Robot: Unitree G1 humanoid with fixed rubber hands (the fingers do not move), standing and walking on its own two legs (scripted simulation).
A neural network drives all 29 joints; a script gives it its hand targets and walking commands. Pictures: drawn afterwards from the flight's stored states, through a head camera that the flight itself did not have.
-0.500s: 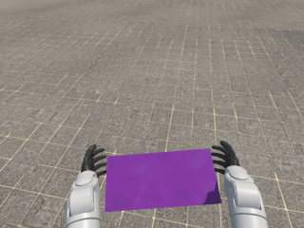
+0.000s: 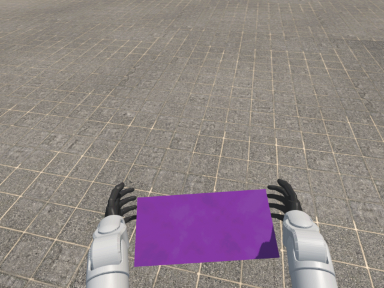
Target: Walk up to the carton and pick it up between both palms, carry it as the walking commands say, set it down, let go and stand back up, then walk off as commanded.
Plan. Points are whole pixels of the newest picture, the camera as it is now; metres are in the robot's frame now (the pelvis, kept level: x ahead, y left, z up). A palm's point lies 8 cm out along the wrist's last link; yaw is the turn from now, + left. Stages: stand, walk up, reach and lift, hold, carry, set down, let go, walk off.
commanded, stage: carry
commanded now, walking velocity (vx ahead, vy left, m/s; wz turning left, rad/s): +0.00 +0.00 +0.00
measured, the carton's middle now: (203, 229) +0.28 +0.00 -0.07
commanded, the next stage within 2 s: hold in 0.60 s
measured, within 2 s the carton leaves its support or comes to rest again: neither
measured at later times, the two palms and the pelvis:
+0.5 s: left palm (114, 214) +0.27 +0.19 +0.03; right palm (290, 213) +0.27 -0.18 +0.03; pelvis +0.00 +0.00 +0.00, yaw +0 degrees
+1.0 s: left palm (139, 201) +0.28 +0.13 +0.07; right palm (323, 201) +0.28 -0.24 +0.06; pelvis -0.01 -0.05 +0.01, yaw +9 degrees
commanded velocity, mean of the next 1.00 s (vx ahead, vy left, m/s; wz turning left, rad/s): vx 0.00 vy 0.00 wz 0.00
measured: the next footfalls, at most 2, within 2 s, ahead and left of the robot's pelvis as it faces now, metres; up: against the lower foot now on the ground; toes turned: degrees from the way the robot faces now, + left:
none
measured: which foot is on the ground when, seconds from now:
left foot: down 0.00-1.00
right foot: down 0.00-1.00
